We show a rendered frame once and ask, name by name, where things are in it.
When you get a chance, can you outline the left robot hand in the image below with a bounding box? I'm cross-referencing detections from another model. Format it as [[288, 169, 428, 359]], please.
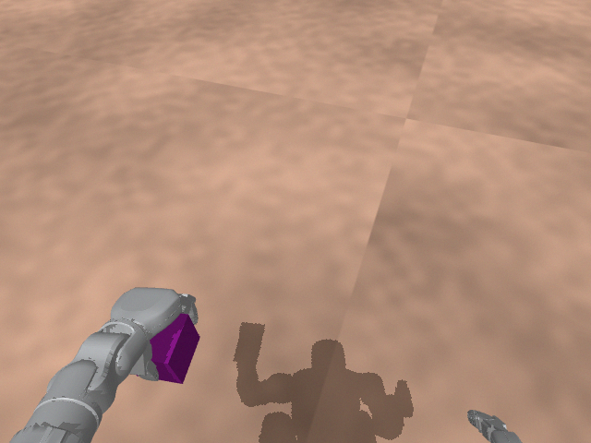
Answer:
[[111, 288, 198, 381]]

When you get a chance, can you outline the left robot arm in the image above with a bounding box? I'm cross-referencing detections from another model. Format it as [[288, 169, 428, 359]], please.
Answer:
[[9, 318, 147, 443]]

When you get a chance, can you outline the cube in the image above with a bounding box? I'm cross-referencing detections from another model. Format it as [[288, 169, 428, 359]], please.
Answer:
[[136, 314, 200, 384]]

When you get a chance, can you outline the right robot hand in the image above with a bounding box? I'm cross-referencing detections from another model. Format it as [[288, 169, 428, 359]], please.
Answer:
[[467, 410, 522, 443]]

